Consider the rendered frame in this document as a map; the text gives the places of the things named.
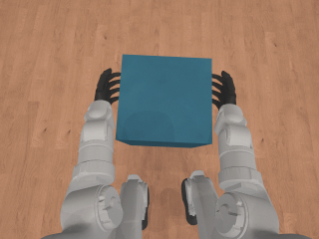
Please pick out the right robot foot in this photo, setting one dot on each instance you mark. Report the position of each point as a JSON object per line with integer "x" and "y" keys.
{"x": 191, "y": 219}

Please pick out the carton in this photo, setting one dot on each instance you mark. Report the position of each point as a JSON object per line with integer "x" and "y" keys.
{"x": 165, "y": 101}

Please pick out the robot right upper arm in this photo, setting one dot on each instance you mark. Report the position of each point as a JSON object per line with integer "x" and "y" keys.
{"x": 242, "y": 216}

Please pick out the left robot shin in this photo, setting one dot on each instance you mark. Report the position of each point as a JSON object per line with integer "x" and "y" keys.
{"x": 131, "y": 177}

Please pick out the robot right hand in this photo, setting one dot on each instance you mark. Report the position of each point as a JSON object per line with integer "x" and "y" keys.
{"x": 227, "y": 93}

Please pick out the robot left forearm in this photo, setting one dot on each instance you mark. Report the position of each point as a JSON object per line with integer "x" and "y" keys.
{"x": 96, "y": 148}

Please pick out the robot right forearm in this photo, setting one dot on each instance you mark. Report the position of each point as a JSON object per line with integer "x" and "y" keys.
{"x": 238, "y": 170}

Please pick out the robot left upper arm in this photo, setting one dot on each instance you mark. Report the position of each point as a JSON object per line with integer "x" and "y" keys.
{"x": 90, "y": 213}

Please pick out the robot left hand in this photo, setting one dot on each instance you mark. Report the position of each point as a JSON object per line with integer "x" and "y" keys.
{"x": 103, "y": 92}

